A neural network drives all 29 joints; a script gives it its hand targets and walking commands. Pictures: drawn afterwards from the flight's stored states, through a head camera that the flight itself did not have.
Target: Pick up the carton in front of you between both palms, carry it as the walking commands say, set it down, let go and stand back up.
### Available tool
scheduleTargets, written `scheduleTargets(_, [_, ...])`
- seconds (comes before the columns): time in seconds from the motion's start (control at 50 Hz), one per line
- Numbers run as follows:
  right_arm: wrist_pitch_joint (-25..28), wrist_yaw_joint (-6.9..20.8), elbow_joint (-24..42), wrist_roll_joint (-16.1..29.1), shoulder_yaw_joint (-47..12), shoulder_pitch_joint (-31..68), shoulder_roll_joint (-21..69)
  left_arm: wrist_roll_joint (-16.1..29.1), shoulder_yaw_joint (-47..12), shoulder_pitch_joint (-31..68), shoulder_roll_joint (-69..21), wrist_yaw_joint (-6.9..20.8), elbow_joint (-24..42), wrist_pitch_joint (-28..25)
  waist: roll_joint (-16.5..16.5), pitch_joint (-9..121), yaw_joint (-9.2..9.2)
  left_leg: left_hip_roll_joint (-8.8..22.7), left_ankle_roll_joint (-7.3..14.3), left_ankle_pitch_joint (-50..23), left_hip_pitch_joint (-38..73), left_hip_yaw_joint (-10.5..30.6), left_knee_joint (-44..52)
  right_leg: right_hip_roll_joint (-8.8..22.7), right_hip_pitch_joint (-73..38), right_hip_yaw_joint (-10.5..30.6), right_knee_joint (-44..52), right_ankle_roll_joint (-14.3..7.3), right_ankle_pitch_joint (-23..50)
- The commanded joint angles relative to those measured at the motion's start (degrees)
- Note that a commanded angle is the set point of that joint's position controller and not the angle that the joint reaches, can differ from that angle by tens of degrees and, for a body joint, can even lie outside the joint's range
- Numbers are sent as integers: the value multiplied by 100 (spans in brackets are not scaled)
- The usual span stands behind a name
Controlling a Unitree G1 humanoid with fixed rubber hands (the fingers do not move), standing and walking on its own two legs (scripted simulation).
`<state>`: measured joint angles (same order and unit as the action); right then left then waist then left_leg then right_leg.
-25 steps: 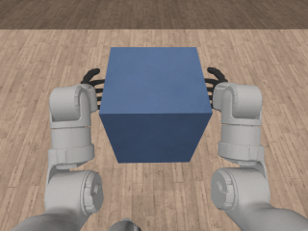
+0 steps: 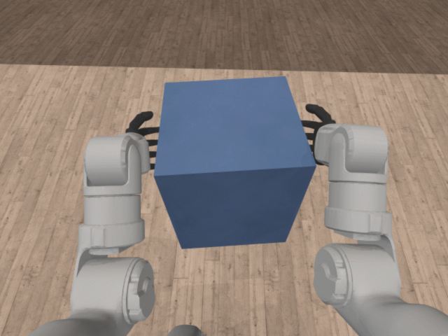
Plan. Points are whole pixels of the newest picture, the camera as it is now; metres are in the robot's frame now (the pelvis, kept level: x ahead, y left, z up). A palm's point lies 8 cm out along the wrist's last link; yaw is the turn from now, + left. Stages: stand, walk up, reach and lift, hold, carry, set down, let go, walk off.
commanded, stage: carry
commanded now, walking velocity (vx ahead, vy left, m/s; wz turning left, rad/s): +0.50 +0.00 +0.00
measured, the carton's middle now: (229, 168) +0.39 +0.03 +0.08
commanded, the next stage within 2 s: none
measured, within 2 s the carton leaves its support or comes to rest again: neither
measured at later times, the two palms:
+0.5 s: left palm (188, 20) +0.71 +0.14 +0.21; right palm (324, 37) +0.66 -0.16 +0.21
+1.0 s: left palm out of the picture +1.02 +0.20 +0.28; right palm out of the picture +1.03 -0.10 +0.28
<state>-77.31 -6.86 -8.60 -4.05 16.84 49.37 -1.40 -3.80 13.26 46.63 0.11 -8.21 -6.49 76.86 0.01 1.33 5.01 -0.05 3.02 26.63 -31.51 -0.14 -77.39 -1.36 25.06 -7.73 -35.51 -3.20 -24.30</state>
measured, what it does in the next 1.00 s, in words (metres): climbs: left foot 0.04 m higher, then right foot 0.04 m higher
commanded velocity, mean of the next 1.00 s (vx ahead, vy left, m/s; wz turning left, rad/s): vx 0.50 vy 0.00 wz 0.00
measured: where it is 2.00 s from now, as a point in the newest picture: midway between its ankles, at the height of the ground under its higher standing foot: (233, 114)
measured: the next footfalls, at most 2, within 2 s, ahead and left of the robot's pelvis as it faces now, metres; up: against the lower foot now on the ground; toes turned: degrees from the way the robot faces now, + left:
left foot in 0.24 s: +0.34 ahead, +0.12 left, +0.04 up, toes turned +6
right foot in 0.62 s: +0.57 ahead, -0.08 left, +0.08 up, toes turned -7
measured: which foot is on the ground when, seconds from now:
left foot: up 0.00-0.22, down 0.24-0.64, up 0.66-0.98, down 1.00-1.00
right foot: down 0.00-0.26, up 0.28-0.60, down 0.62-1.00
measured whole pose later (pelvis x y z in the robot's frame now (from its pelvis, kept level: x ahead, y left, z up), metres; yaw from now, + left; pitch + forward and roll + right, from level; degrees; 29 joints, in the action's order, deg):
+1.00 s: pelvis +0.65 +0.03 +0.09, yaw +0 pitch +4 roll +2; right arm -77.2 -6.5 -9.5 -7.4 17.6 51.4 0.0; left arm -2.1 14.6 50.8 2.2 -8.6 -11.0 76.3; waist -3.0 3.8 3.6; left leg -0.4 4.4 20.4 -36.7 -9.0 -42.0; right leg 4.0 7.1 -5.8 -30.1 0.0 -34.3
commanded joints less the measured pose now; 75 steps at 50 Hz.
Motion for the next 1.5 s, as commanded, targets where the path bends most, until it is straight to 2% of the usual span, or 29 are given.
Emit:
scheduleTargets(0.0, [138, 1099, 506, 1962, -3009, 3952, 5863, 3259, -3608, 5591, -6618, 1517, 1221, -159, -315, 2829, -148, 207, 81, -186, -1613, 99, 87, 1587, -3411, 2664, 1198, -896, 1706])
scheduleTargets(0.14, [67, 910, 151, 1513, -2913, 3586, 5465, 3153, -3334, 5048, -6380, 1576, 557, -76, -706, 2294, -78, 136, -24, -498, -780, -692, 2890, 1458, -2731, 1377, 1689, -849, 2012])
scheduleTargets(0.2, [88, 1023, -224, 1614, -3000, 3464, 5703, 2943, -3171, 4759, -6379, 1612, 58, -77, -778, 2596, -680, -630, 186, -716, 1767, -1626, 4028, 1248, -1904, 421, 412, -432, 4191])
scheduleTargets(0.22, [125, 1064, -399, 1687, -2972, 3332, 5755, 2854, -3105, 4699, -6408, 1623, -88, -84, -384, 3141, -1020, -529, 362, -840, 3445, -1267, 4153, 1031, -1181, 64, -656, -136, 4470])
scheduleTargets(0.24, [174, 1106, -424, 1763, -2985, 3310, 5776, 2728, -2996, 4728, -6403, 1642, -140, -86, 828, 3777, -1225, 1101, 1088, 850, 4749, 1768, 4925, 616, 203, 72, -2484, 311, 2574])
scheduleTargets(0.26, [244, 1150, -316, 1916, -3070, 3533, 6004, 2639, -2915, 4778, -6355, 1661, -116, -97, 1963, 3575, -1254, 1824, 1753, 113, 5187, 4290, 5994, -400, 1737, 465, -3776, 401, -692])
scheduleTargets(0.32, [318, 1318, 746, 2783, -3655, 4669, 6693, 2305, -2737, 4542, -6275, 1490, 17, -179, 0, 2768, -1022, 1717, 1417, -2316, 4237, 2773, 5161, 220, 2454, 1050, -4801, 70, -448])
scheduleTargets(0.36, [363, 1371, 1218, 3190, -3895, 5119, 6960, 2040, -2608, 4212, -6089, 1338, 113, -223, 142, 2856, -872, 1496, 1001, -1789, 3994, 2068, 5294, 337, 2197, 1021, -4110, 15, -159])
scheduleTargets(0.52, [272, 1419, 1205, 3262, -3886, 4785, 6536, 1665, -2803, 4018, -5443, 1029, 545, -200, 777, 2471, -880, 1298, 889, -1995, 3246, 532, 5795, 180, 955, 70, -1036, 73, 194])
scheduleTargets(0.58, [179, 1387, 732, 3014, -3769, 4348, 6298, 1755, -2901, 3861, -5432, 1101, 208, -120, 534, 2884, -274, 1026, 435, -4275, 2284, -484, 4227, -491, -1916, -836, 115, -207, 744])
scheduleTargets(0.6, [142, 1384, 608, 2897, -3689, 4329, 6178, 1848, -2901, 3692, -5469, 1149, -9, -113, 145, 3468, 81, 864, 131, -3850, 1393, -675, 3075, -45, -3562, -67, 124, -412, 583])
scheduleTargets(0.62, [86, 1399, 497, 2817, -3588, 4321, 6193, 1865, -2848, 3774, -5342, 1186, -76, -142, -1505, 4028, 93, 187, -262, -1881, -80, -588, 1288, 1752, -4589, 3503, 974, -1267, -580])
scheduleTargets(0.64, [72, 1401, 472, 2683, -3471, 4367, 6117, 2039, -2937, 3879, -5563, 1251, -47, -132, -1672, 3536, 140, -409, -235, 485, -1236, -93, 138, 2068, -4631, 5033, 1723, -1657, 192])
scheduleTargets(0.7, [85, 1291, 188, 2256, -3104, 4022, 6079, 2831, -3393, 4897, -6275, 1435, 658, -120, 95, 2807, -14, 141, 21, 126, -1886, 207, -605, 1848, -3752, 3253, 909, -1249, 2523])
scheduleTargets(0.74, [116, 1167, 284, 2044, -2968, 3931, 5976, 3170, -3526, 5501, -6588, 1507, 1019, -147, -181, 2823, -149, 238, 78, -139, -1681, 152, -18, 1611, -3508, 2732, 1102, -875, 1818])
scheduleTargets(0.86, [76, 901, 267, 1600, -2825, 3777, 5523, 3321, -3369, 5393, -6483, 1566, 821, -90, -519, 2394, -55, 347, -34, -372, -1476, -334, 2031, 1574, -3032, 1787, 1658, -962, 1622])
scheduleTargets(0.92, [48, 955, -86, 1564, -2880, 3597, 5590, 3059, -3205, 5013, -6397, 1600, 292, -77, -911, 2247, -222, -108, 32, -416, -105, -1108, 3306, 1411, -2494, 1057, 1570, -708, 2465])
scheduleTargets(0.96, [81, 1035, -359, 1655, -2920, 3484, 5761, 2950, -3089, 4810, -6416, 1620, -33, -76, -715, 2709, -795, -675, 236, -750, 2172, -1661, 4071, 1218, -1756, 268, 160, -348, 4493])
scheduleTargets(0.98, [119, 1078, -508, 1742, -2900, 3357, 5815, 2834, -3014, 4790, -6414, 1628, -152, -88, -260, 3288, -1150, -385, 399, -735, 3895, -1041, 4153, 1019, -900, 10, -1021, -49, 4122])
scheduleTargets(1.0, [184, 1119, -479, 1810, -2898, 3442, 5795, 2718, -2875, 4796, -6433, 1653, -187, -81, 1302, 3910, -1215, 1404, 1310, 822, 5015, 2516, 5058, 422, 600, 95, -2914, 390, 2177])
scheduleTargets(1.02, [191, 1165, -386, 2010, -3029, 3432, 6129, 2615, -2931, 4760, -6324, 1621, 5, -92, 1756, 3515, -1239, 1851, 1755, 10, 5100, 4367, 6005, -341, 1817, 629, -4082, 398, -718])
scheduleTargets(1.08, [298, 1330, 810, 2890, -3699, 4831, 6778, 2178, -2656, 4417, -6184, 1432, -7, -161, -54, 2740, -991, 1676, 1311, -2340, 4153, 2660, 5146, 241, 2420, 1041, -4759, 59, -364])
scheduleTargets(1.28, [272, 1380, 1342, 3190, -3945, 4619, 6415, 1635, -2901, 3898, -5396, 1006, 644, -190, 814, 2417, -884, 1300, 882, -1982, 3292, 478, 5835, 186, 996, 15, -1012, 79, 235])
scheduleTargets(1.34, [161, 1336, 907, 2936, -3814, 4179, 6113, 1745, -2987, 3725, -5338, 1075, 335, -96, 573, 2838, -271, 1044, 434, -4379, 2361, -540, 4251, -493, -1863, -877, 129, -211, 746])
scheduleTargets(1.36, [116, 1330, 791, 2826, -3732, 4170, 5998, 1850, -2972, 3572, -5369, 1126, 124, -81, 188, 3445, 90, 884, 138, -3947, 1460, -720, 3086, -68, -3540, -131, 132, -411, 590])
scheduleTargets(1.38, [53, 1342, 688, 2750, -3628, 4158, 6011, 1879, -2918, 3654, -5245, 1164, 66, -103, -1458, 4020, 100, 214, -253, -2012, -34, -606, 1285, 1725, -4596, 3456, 983, -1265, -728])
scheduleTargets(1.4, [36, 1341, 660, 2611, -3516, 4194, 5917, 2055, -3024, 3764, -5474, 1225, 89, -92, -1661, 3523, 155, -417, -226, 440, -1206, -96, 115, 2065, -4623, 5048, 1770, -1666, 54])
scheduleTargets(1.44, [38, 1288, 370, 2325, -3251, 3970, 5917, 2600, -3353, 4403, -5992, 1357, 492, -65, -137, 2931, 64, -9, -20, 207, -1790, 273, -910, 2013, -3979, 3762, 1013, -1541, 2220])
scheduleTargets(1.48, [69, 1185, 377, 2074, -3089, 3818, 5909, 3039, -3564, 5097, -6414, 1453, 950, -105, 50, 2806, -103, 234, 77, -58, -1752, 230, -271, 1702, -3543, 2910, 1005, -1006, 2068])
